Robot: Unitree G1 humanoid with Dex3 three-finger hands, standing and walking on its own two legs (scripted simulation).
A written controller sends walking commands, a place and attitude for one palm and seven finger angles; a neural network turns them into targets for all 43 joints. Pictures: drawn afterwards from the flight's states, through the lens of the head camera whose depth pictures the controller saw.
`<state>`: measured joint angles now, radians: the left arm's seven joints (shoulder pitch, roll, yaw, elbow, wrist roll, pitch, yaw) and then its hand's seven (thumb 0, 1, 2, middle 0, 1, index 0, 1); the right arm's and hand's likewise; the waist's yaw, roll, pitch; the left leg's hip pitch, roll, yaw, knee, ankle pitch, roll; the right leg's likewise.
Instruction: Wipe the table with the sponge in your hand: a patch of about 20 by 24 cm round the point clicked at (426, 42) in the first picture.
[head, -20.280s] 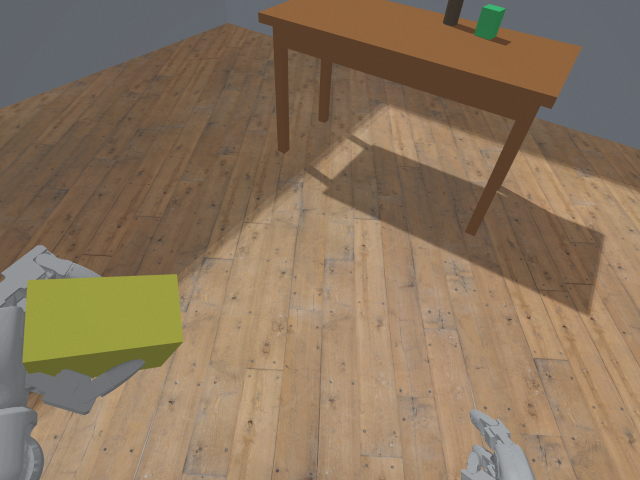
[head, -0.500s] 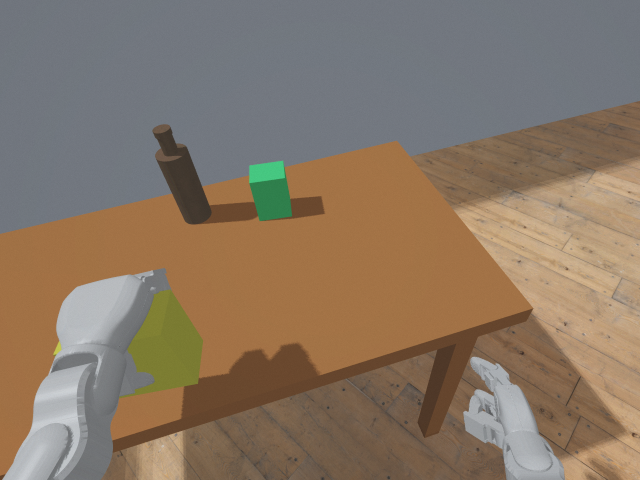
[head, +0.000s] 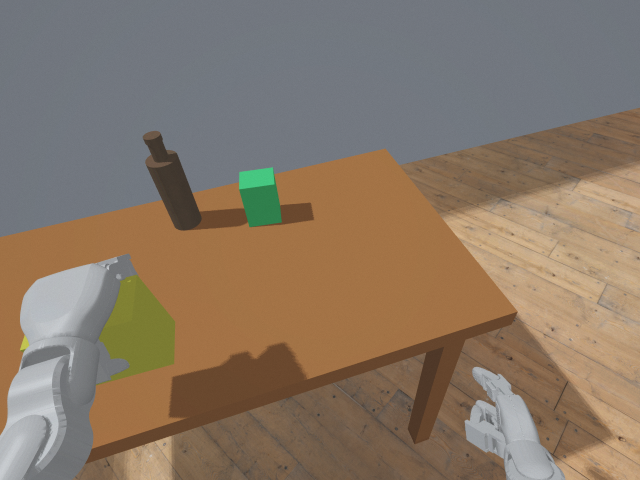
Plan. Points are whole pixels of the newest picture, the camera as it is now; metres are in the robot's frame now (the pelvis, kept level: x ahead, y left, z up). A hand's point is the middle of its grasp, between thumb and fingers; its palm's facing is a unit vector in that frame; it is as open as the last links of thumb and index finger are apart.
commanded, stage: move the sponge above the wiping area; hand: left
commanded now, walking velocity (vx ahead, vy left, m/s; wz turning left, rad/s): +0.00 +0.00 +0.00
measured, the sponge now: (116, 340) +0.22 +0.31 +0.07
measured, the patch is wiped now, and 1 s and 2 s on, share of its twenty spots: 0.00 0.00 0.00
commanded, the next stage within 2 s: none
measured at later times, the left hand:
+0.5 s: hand (87, 329) +0.22 +0.33 +0.10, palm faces +0.09 -0.08 -0.99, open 10.1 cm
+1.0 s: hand (98, 349) +0.21 +0.33 +0.06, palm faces -0.07 -0.12 -0.99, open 10.1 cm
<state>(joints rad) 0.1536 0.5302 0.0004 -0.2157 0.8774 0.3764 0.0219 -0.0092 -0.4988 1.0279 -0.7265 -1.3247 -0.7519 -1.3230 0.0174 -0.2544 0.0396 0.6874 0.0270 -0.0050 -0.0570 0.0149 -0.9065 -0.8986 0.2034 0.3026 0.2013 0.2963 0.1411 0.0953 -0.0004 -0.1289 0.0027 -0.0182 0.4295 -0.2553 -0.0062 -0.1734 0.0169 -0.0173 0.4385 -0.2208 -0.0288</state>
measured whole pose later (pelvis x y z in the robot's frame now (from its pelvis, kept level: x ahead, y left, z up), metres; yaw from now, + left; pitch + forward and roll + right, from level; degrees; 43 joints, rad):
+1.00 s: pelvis +0.00 +0.02 +0.00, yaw +1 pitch -2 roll +0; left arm 0.11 0.49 -0.04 -0.03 0.89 0.42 0.00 -0.01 -0.50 1.03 -0.73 -1.31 -0.75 -1.31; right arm 0.02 -0.26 0.03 0.70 0.04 -0.01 -0.07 0.01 -0.91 -0.90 0.20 0.30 0.20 0.30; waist 0.12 0.10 0.01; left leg -0.15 -0.02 -0.03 0.42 -0.24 0.02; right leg -0.19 -0.01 -0.02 0.42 -0.20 0.00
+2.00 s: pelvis +0.00 +0.02 +0.00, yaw +1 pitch -1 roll +0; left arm 0.18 0.48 -0.02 -0.02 0.95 0.20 0.11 -0.01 -0.50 1.03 -0.73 -1.30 -0.76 -1.30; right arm 0.06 -0.25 -0.01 0.72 0.01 -0.04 -0.08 0.01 -0.91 -0.90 0.20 0.30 0.20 0.30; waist 0.15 0.07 0.01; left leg -0.18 -0.02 -0.03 0.46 -0.26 0.02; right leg -0.20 0.00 -0.02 0.43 -0.21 -0.01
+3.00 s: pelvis +0.00 +0.01 +0.00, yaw +0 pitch -2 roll +0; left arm 0.15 0.48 0.03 0.01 0.89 0.38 0.13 -0.01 -0.49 1.03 -0.73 -1.30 -0.76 -1.30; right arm 0.03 -0.25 0.01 0.73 0.05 -0.01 -0.06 0.02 -0.91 -0.90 0.20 0.30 0.20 0.30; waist 0.13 0.09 -0.01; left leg -0.15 -0.01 -0.02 0.42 -0.24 0.01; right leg -0.18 0.00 -0.01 0.41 -0.20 -0.01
